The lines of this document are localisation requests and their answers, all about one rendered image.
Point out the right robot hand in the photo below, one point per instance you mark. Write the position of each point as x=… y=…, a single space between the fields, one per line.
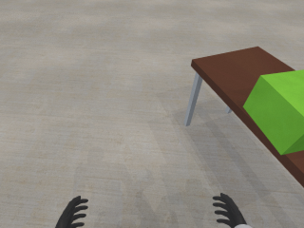
x=234 y=216

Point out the table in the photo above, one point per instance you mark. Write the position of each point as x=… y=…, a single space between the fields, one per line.
x=233 y=75

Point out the left robot hand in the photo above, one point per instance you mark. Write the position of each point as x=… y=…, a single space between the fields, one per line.
x=66 y=219

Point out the carton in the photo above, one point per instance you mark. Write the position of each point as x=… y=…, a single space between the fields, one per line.
x=276 y=104

